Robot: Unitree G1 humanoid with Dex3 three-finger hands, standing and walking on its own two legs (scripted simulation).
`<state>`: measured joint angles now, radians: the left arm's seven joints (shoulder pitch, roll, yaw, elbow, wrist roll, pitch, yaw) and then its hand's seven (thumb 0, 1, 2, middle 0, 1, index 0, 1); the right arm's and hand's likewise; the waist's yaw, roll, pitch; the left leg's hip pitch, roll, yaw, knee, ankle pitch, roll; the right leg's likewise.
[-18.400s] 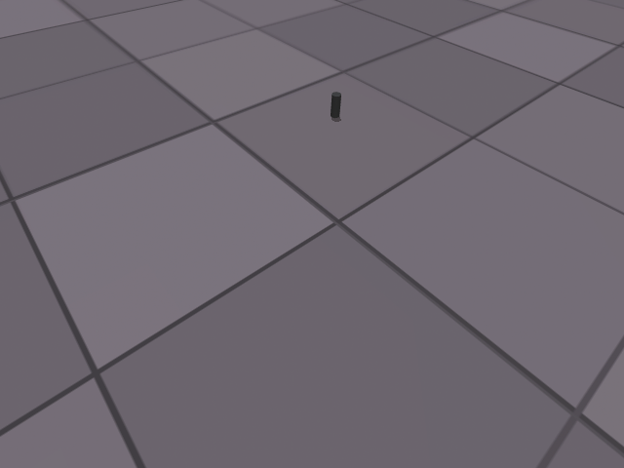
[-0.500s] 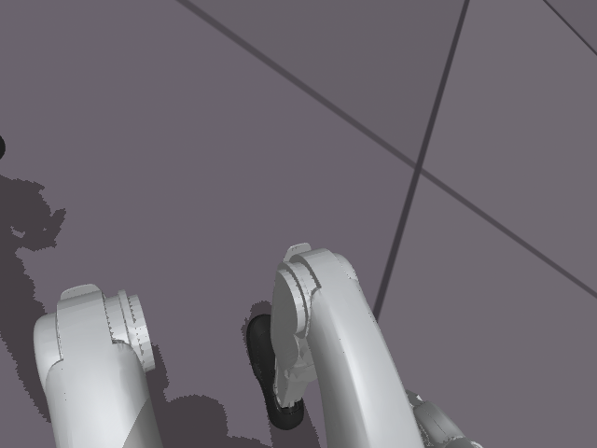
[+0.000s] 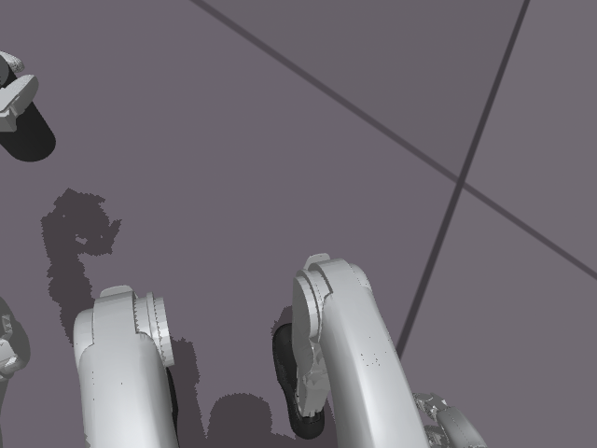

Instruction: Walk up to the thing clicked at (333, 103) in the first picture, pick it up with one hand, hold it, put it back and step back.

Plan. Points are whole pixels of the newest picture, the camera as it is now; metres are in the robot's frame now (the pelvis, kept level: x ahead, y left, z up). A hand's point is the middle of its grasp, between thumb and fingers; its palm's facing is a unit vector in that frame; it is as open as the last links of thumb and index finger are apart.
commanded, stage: settle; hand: left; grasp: from the side
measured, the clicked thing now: (7, 112) +0.53 +0.28 -0.10
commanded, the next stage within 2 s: lift in 0.62 s
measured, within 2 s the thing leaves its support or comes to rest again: neither
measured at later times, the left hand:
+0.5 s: hand out of the picture +0.53 +0.27 -0.01, palm faces +0.19 -0.98 -0.06, open 5.2 cm
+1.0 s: hand out of the picture +0.52 +0.26 +0.02, palm faces +0.15 -0.99 -0.07, open 5.1 cm
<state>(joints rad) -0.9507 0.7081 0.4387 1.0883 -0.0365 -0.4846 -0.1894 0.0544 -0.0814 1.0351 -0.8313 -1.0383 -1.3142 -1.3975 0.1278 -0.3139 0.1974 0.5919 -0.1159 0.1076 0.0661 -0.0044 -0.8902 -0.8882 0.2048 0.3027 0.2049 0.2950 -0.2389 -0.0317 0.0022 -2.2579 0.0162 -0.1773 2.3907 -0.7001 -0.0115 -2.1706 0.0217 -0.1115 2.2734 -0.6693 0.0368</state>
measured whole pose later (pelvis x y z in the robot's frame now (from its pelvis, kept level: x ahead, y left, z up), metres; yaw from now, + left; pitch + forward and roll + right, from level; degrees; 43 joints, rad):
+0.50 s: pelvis +0.00 +0.00 +0.02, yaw +1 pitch +34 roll -9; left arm -0.96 0.65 0.45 1.07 -0.02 -0.46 -0.17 0.06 -0.10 1.06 -0.84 -1.05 -1.36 -1.46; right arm 0.17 -0.30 0.15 0.61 -0.10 0.09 0.06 0.00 -0.89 -0.89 0.20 0.30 0.20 0.30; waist -0.23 -0.01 -0.04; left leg -2.23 0.02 -0.15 2.32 -0.70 -0.01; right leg -2.15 0.02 -0.09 2.23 -0.67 0.03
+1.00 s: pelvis +0.00 +0.00 +0.03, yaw +3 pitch +35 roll -7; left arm -0.92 0.61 0.43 1.03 -0.04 -0.44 -0.21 0.06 -0.10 1.07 -0.83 -1.07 -1.42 -1.50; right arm 0.18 -0.29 0.12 0.62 -0.08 0.07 0.05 0.00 -0.92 -0.90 0.20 0.30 0.20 0.29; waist -0.21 0.00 -0.08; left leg -2.18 0.02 -0.13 2.26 -0.69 -0.01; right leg -2.12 0.01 -0.07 2.18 -0.68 0.03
